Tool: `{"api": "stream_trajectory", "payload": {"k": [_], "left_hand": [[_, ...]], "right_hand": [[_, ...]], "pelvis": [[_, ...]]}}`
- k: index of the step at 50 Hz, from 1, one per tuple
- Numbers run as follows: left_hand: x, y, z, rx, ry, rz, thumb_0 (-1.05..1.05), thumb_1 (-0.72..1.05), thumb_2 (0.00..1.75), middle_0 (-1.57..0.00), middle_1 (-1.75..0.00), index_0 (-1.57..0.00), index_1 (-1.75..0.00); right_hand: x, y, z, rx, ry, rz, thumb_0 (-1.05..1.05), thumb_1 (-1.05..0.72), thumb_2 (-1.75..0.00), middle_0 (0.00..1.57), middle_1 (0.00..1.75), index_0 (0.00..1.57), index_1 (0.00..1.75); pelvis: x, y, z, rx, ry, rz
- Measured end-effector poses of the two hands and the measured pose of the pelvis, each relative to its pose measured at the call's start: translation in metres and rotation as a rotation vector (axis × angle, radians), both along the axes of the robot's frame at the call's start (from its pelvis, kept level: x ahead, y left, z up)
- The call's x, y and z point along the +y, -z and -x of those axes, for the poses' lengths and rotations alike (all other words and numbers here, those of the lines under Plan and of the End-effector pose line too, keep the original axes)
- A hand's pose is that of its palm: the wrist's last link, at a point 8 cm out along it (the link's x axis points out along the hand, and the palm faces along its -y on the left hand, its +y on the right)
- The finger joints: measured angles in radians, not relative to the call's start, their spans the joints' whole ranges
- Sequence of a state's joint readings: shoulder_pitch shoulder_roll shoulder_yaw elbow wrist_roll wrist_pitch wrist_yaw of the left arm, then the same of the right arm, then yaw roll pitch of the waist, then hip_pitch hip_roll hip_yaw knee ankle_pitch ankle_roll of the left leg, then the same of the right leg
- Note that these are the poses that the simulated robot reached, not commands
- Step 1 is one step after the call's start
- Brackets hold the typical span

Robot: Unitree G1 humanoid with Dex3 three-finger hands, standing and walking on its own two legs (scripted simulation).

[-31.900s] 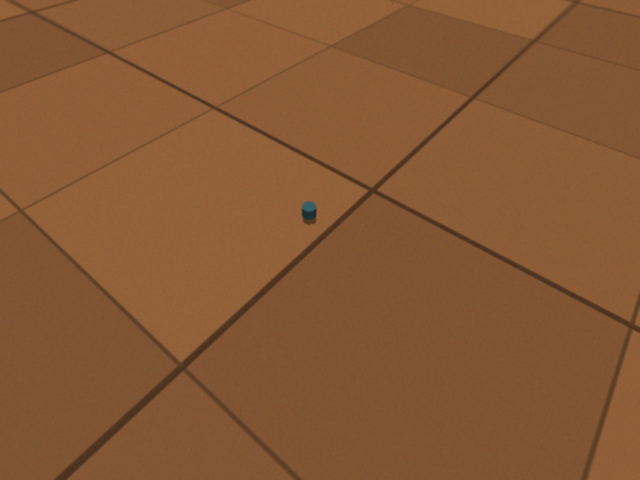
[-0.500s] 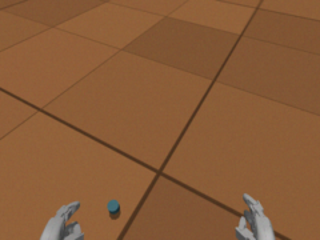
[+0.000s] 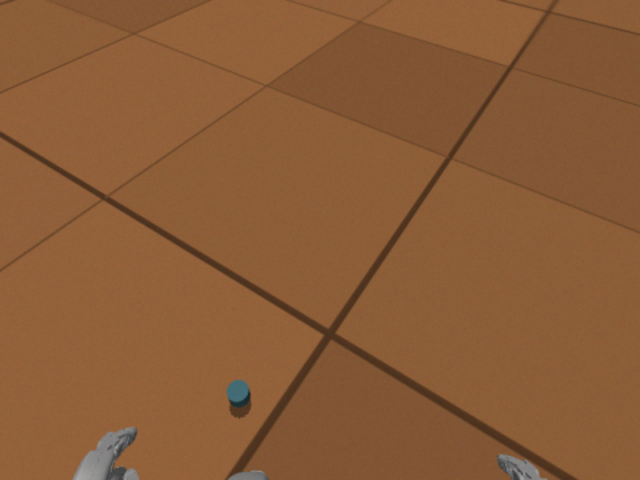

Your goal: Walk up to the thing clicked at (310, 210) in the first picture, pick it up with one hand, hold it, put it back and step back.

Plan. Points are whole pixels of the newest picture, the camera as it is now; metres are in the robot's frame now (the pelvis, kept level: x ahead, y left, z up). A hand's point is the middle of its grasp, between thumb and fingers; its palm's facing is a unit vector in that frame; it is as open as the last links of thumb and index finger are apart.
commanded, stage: stand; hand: left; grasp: from above
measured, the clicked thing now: (238, 393) +0.44 +0.23 -0.71
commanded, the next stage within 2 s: none
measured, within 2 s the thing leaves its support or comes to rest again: neither
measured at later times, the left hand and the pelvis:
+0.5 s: hand out of the picture +0.04 +0.24 -0.13, palm faces +0.05 -0.94 -0.33, open 7.4 cm; pelvis +0.00 +0.01 +0.03, yaw +1 degrees
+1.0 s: hand out of the picture +0.04 +0.24 -0.12, palm faces +0.03 -0.94 -0.33, open 7.4 cm; pelvis +0.00 -0.01 +0.04, yaw +1 degrees
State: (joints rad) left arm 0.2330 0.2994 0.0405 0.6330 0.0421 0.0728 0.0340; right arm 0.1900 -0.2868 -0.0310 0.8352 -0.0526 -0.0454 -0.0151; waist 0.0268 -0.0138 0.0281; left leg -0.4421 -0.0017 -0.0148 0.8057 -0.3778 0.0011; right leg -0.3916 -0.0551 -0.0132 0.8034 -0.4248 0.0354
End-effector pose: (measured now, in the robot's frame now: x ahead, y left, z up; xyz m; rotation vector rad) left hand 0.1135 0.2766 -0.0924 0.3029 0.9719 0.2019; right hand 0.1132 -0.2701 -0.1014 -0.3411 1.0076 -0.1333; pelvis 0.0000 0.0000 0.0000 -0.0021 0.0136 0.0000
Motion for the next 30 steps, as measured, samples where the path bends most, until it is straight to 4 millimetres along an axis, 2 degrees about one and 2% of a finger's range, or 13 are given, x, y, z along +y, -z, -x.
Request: {"api": "stream_trajectory", "payload": {"k": [6,14,21,30], "left_hand": [[0.012,0.007,0.038,0.123,-0.056,0.005,0.01,0.90,0.90,-0.20,-0.30,-0.20,-0.30],[0.011,0.007,0.073,0.236,-0.105,0.034,0.01,0.90,0.90,-0.20,-0.30,-0.20,-0.30],[0.010,0.003,0.086,0.278,-0.122,0.035,0.01,0.90,0.90,-0.20,-0.30,-0.20,-0.30],[0.010,-0.001,0.087,0.281,-0.115,0.025,0.01,0.90,0.90,-0.20,-0.30,-0.20,-0.30]], "right_hand": [[-0.001,-0.003,0.020,0.074,0.048,0.004,0.01,-0.90,-0.90,0.20,0.30,0.21,0.30],[0.010,-0.006,0.034,0.144,0.070,-0.019,0.01,-0.90,-0.90,0.20,0.30,0.21,0.30],[0.012,-0.008,0.037,0.159,0.082,-0.036,0.01,-0.90,-0.90,0.20,0.30,0.21,0.30],[0.002,-0.012,0.044,0.178,0.099,-0.030,0.01,-0.90,-0.90,0.20,0.30,0.21,0.30]], "pelvis": [[0.006,-0.011,-0.002,-0.032,-0.001,0.006],[0.009,-0.025,-0.003,-0.060,-0.006,0.008],[0.008,-0.032,-0.001,-0.083,-0.009,0.005],[0.004,-0.037,0.003,-0.096,-0.012,0.003]]}}
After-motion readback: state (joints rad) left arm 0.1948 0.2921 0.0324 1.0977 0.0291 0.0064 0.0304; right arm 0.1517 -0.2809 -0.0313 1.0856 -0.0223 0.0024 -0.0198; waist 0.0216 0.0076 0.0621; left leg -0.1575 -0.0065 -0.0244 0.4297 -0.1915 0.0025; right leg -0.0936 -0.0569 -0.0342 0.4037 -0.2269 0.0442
